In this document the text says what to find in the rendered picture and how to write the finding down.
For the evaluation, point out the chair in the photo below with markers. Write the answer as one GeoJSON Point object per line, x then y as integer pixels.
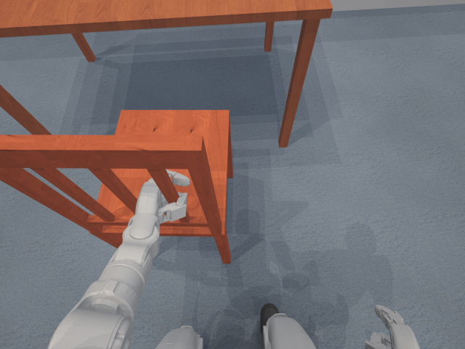
{"type": "Point", "coordinates": [194, 143]}

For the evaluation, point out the table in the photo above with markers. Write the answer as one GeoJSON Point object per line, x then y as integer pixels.
{"type": "Point", "coordinates": [47, 17]}

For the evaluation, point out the robot left upper arm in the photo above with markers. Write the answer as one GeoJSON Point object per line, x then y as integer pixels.
{"type": "Point", "coordinates": [89, 329]}

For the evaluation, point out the robot right hand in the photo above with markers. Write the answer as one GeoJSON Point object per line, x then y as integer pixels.
{"type": "Point", "coordinates": [401, 335]}

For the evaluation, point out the robot right thigh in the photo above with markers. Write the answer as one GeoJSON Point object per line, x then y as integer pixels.
{"type": "Point", "coordinates": [285, 333]}

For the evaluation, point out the robot left forearm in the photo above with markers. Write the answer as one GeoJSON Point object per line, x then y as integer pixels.
{"type": "Point", "coordinates": [119, 287]}

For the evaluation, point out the robot left hand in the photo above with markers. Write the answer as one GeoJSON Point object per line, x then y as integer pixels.
{"type": "Point", "coordinates": [152, 201]}

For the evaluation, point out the right robot shin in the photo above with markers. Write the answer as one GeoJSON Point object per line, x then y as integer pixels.
{"type": "Point", "coordinates": [276, 315]}

